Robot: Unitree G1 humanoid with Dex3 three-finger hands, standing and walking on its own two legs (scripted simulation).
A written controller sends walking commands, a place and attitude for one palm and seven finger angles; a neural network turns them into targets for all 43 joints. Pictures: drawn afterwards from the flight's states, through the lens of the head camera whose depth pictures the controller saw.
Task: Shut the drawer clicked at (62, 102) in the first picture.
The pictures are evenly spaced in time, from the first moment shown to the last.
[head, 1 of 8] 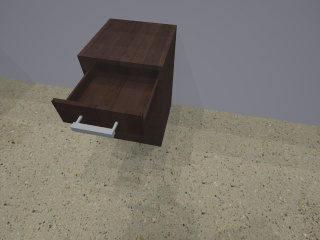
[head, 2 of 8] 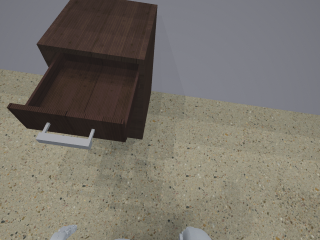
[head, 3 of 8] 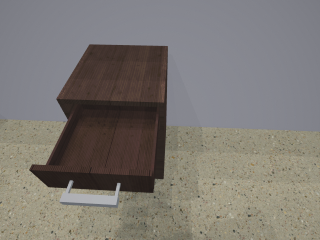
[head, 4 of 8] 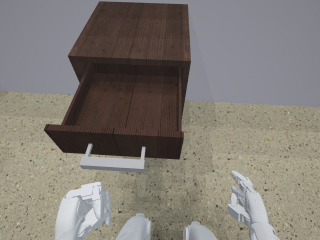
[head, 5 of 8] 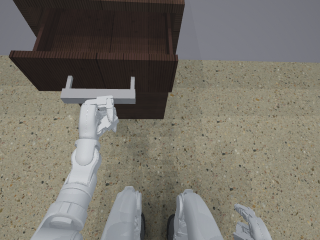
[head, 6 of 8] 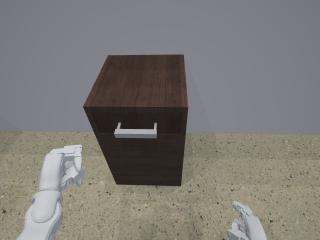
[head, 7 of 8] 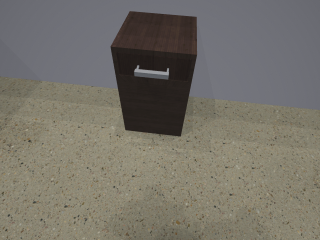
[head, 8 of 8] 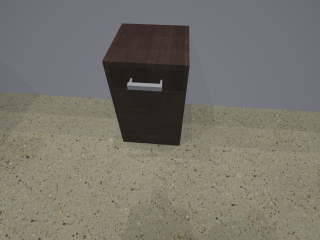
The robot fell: no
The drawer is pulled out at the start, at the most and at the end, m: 0.30 0.30 0.00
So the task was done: yes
